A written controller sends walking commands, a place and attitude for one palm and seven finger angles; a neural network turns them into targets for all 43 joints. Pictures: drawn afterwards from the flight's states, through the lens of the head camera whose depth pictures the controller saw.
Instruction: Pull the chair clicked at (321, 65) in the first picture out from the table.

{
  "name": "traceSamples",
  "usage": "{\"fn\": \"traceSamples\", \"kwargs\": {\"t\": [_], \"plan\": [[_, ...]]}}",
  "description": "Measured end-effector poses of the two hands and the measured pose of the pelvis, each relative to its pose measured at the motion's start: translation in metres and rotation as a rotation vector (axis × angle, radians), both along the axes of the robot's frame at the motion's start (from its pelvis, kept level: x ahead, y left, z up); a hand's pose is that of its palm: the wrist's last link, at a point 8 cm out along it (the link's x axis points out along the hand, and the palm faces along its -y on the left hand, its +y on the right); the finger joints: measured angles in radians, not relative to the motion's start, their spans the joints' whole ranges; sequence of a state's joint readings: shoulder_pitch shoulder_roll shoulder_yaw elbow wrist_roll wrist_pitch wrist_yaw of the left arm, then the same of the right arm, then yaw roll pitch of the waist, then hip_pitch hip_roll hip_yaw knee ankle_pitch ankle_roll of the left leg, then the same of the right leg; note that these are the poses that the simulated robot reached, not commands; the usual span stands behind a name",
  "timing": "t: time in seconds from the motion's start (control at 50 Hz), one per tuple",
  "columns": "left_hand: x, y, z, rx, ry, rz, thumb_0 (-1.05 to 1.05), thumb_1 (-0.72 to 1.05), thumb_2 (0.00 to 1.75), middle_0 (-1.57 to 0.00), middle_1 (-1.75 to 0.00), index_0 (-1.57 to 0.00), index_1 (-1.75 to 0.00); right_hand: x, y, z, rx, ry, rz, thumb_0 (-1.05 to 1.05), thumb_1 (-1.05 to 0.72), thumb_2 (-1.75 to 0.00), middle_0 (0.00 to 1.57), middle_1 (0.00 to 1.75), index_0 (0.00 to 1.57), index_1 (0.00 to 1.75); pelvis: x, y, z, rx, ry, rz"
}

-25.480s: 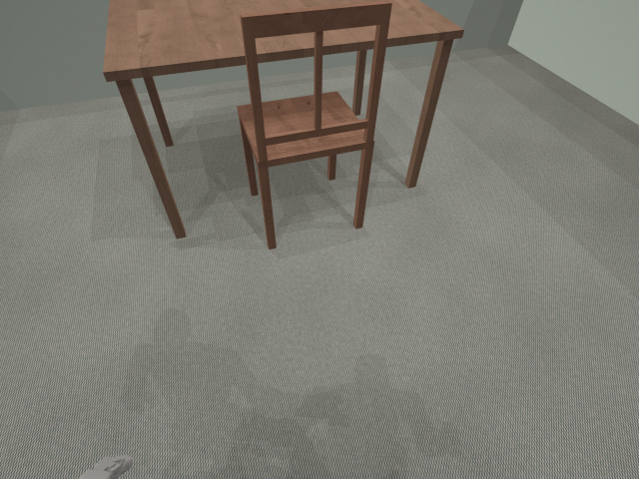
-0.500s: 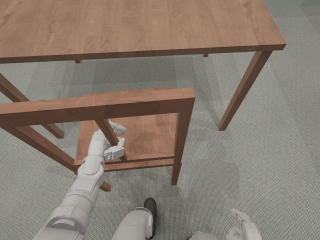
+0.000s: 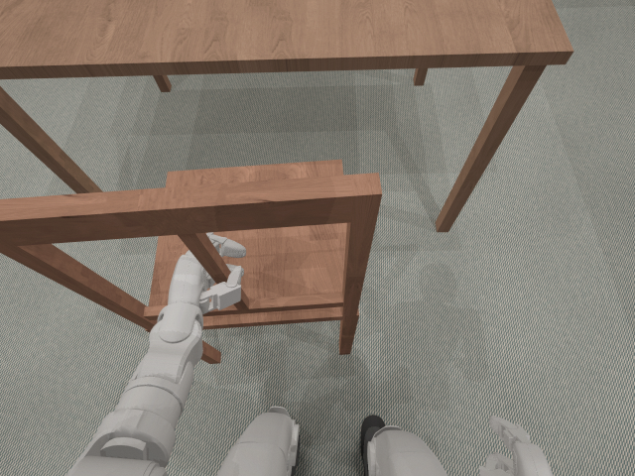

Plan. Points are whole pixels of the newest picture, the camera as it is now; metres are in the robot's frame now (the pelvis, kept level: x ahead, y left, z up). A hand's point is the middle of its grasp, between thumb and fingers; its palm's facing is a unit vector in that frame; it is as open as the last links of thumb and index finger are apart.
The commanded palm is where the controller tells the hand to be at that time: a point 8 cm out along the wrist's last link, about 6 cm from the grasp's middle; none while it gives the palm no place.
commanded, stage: step backward, pulling the chair out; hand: left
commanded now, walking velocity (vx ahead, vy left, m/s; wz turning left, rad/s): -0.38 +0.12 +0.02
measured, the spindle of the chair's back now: (221, 274) +0.37 +0.16 -0.07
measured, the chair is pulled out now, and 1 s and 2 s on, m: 0.25 0.44 0.60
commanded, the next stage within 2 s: stop walking, hand still on the chair in 1.24 s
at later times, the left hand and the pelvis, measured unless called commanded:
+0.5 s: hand (203, 363) +0.24 +0.16 -0.07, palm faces -0.08 -0.98 -0.18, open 5.2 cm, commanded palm +0.24 +0.21 -0.07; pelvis -0.09 +0.04 +0.00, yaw +0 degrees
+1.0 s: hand (171, 446) +0.15 +0.19 -0.06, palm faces -0.10 -0.99 -0.13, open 5.1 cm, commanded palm +0.14 +0.23 -0.07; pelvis -0.18 +0.08 +0.01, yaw -2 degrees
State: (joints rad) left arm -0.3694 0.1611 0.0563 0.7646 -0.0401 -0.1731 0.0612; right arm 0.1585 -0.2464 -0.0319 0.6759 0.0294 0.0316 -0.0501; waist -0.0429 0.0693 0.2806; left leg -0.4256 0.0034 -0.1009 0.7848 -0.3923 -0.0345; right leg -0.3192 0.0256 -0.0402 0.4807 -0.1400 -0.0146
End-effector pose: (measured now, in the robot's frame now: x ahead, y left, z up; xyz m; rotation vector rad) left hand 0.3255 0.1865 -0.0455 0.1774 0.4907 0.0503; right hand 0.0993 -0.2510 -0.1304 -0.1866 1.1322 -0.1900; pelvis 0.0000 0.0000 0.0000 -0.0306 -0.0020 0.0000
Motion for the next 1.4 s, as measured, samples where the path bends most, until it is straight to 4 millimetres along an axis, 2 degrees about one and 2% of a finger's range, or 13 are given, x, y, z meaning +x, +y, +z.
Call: {"fn": "traceSamples", "kwargs": {"t": [0.12,0.24,0.36,0.44,0.54,0.66,0.78,0.82,0.92,1.06,1.16,1.32,1.4], "plan": [[-0.027,0.000,0.000,-0.008,0.007,0.008,0.05,0.69,0.82,-0.34,-1.25,-0.50,-1.45,-0.010,0.008,0.002,-0.018,-0.017,0.028,0.00,-0.90,-0.90,0.20,0.30,0.20,0.30,-0.024,0.006,0.000,0.056,0.030,0.021],[-0.046,0.007,-0.002,-0.022,-0.012,-0.039,0.04,0.70,0.82,-0.31,-1.28,-0.50,-1.45,-0.024,0.024,-0.003,-0.075,-0.060,0.046,0.00,-0.90,-0.90,0.20,0.30,0.20,0.30,-0.054,0.032,-0.012,0.052,0.058,0.059],[-0.074,0.019,-0.001,-0.043,0.000,-0.076,0.03,0.72,0.80,-0.28,-1.28,-0.50,-1.45,-0.067,0.055,0.011,-0.053,-0.038,0.021,0.00,-0.91,-0.90,0.20,0.30,0.20,0.30,-0.077,0.047,0.000,0.056,0.041,0.005],[-0.094,0.025,0.000,-0.038,0.024,-0.067,0.04,0.72,0.80,-0.29,-1.26,-0.50,-1.45,-0.101,0.072,0.003,0.048,0.049,0.016,0.00,-0.90,-0.90,0.20,0.30,0.20,0.30,-0.083,0.047,0.008,0.011,0.047,0.007],[-0.102,0.030,0.000,0.011,0.004,-0.081,0.03,0.68,0.81,-0.34,-1.26,-0.50,-1.45,-0.130,0.066,-0.014,0.057,0.108,0.017,-0.01,-0.93,-0.90,0.20,0.30,0.21,0.30,-0.101,0.044,0.002,-0.003,0.015,-0.004],[-0.108,0.030,0.001,0.003,0.010,-0.059,0.04,0.69,0.82,-0.34,-1.25,-0.50,-1.45,-0.143,0.050,0.003,-0.006,0.054,-0.030,0.00,-0.92,-0.90,0.20,0.30,0.20,0.30,-0.128,0.050,0.008,0.056,0.029,-0.017],[-0.132,0.033,-0.001,-0.023,-0.021,-0.096,0.03,0.71,0.80,-0.32,-1.29,-0.50,-1.45,-0.153,0.048,0.016,-0.082,-0.027,-0.058,0.00,-0.91,-0.90,0.20,0.30,0.20,0.30,-0.146,0.072,0.002,0.053,0.046,-0.013],[-0.141,0.035,-0.002,-0.041,-0.043,-0.123,0.03,0.72,0.80,-0.31,-1.30,-0.50,-1.45,-0.158,0.053,0.016,-0.109,-0.038,-0.057,0.00,-0.91,-0.90,0.20,0.30,0.20,0.30,-0.152,0.081,-0.003,0.044,0.042,-0.006],[-0.171,0.046,-0.001,-0.055,-0.019,-0.128,0.03,0.74,0.80,-0.29,-1.30,-0.50,-1.45,-0.173,0.081,0.018,-0.056,0.010,0.013,0.00,-0.91,-0.90,0.19,0.30,0.20,0.30,-0.171,0.083,0.007,0.027,0.030,-0.012],[-0.203,0.056,0.000,-0.026,-0.008,-0.094,0.04,0.71,0.81,-0.35,-1.25,-0.50,-1.45,-0.191,0.107,-0.005,0.082,0.020,0.070,0.00,-0.90,-0.90,0.20,0.30,0.20,0.30,-0.196,0.067,0.003,0.027,0.013,-0.030],[-0.220,0.050,0.002,-0.009,0.011,-0.040,0.05,0.69,0.81,-0.38,-1.19,-0.50,-1.45,-0.210,0.094,-0.017,0.122,0.008,0.030,0.00,-0.90,-0.90,0.20,0.30,0.21,0.30,-0.222,0.050,0.002,-0.008,-0.009,-0.014],[-0.248,0.035,0.003,-0.018,0.031,-0.014,0.05,0.70,0.80,-0.35,-1.22,-0.50,-1.45,-0.249,0.041,0.004,-0.021,-0.019,-0.025,0.00,-0.90,-0.90,0.20,0.30,0.20,0.30,-0.253,0.050,0.003,0.058,0.047,0.014],[-0.263,0.033,0.002,-0.028,0.022,-0.027,0.04,0.71,0.81,-0.33,-1.26,-0.50,-1.45,-0.269,0.028,0.010,-0.108,-0.019,-0.012,0.00,-0.91,-0.90,0.20,0.30,0.20,0.30,-0.274,0.058,-0.003,0.060,0.056,0.040]]}}
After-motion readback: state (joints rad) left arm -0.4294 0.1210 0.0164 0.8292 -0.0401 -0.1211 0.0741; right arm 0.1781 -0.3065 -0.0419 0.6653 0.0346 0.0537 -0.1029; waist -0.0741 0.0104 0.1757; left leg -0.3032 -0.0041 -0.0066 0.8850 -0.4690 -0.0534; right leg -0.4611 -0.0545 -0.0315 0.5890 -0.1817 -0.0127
